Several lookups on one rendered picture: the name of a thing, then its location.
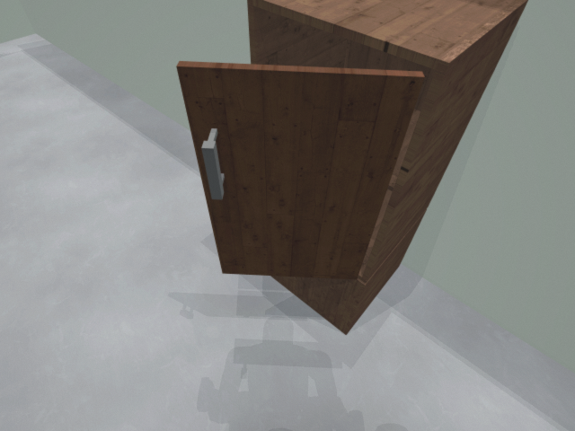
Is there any cupboard door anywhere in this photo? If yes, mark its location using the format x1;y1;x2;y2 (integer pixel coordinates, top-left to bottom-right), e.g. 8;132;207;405
176;61;425;279

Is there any handle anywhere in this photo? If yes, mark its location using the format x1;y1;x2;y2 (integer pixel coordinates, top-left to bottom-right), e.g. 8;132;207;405
201;128;225;200

